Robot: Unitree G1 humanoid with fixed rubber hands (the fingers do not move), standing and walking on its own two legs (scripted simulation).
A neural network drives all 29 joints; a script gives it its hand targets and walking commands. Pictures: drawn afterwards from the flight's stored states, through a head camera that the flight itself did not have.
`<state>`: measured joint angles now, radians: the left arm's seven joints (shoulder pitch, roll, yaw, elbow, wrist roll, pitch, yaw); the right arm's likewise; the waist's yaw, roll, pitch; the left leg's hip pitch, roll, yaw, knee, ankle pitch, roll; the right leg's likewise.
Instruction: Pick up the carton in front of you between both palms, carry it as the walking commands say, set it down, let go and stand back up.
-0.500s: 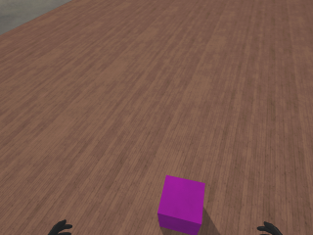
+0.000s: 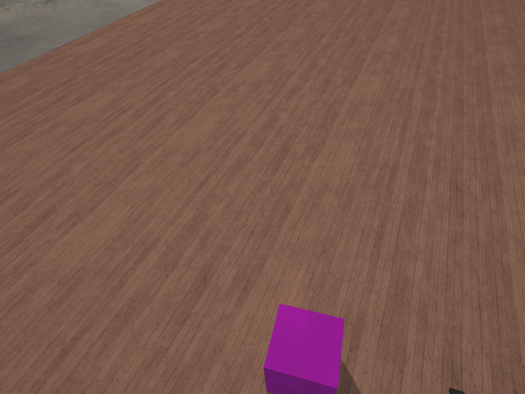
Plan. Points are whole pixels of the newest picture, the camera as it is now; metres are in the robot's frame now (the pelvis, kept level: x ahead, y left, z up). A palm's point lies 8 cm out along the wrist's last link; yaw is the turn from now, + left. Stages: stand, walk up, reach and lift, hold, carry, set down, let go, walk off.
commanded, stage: stand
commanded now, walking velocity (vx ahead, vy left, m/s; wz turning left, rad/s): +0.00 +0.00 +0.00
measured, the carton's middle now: (304, 356) +0.42 -0.08 -0.65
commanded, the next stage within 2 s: none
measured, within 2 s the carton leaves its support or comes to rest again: neither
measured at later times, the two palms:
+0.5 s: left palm out of the picture +0.08 +0.31 -0.09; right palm out of the picture +0.06 -0.30 -0.11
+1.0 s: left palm out of the picture +0.07 +0.31 -0.09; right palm out of the picture +0.04 -0.32 -0.11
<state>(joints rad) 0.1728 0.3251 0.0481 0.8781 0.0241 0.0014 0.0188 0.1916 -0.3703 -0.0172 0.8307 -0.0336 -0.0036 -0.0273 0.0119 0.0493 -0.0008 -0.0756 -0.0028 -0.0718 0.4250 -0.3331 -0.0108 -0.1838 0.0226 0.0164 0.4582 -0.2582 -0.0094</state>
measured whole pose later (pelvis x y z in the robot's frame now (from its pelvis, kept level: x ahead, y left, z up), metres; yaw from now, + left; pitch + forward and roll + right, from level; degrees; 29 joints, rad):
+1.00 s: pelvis -0.03 +0.00 +0.00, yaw -1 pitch -2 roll +0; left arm 0.12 0.37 0.02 1.03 0.01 -0.01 0.01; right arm 0.18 -0.40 0.00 1.00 -0.02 -0.01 -0.01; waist 0.00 0.04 0.03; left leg -0.06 0.00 -0.06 0.36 -0.27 -0.02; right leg -0.17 0.02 0.03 0.40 -0.19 -0.01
